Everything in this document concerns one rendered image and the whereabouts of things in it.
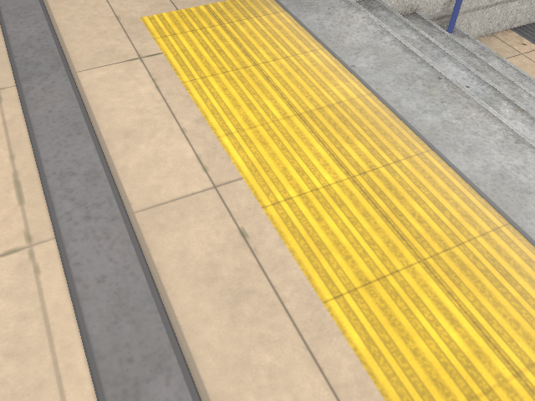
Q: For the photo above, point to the stairs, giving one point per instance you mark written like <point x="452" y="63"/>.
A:
<point x="482" y="89"/>

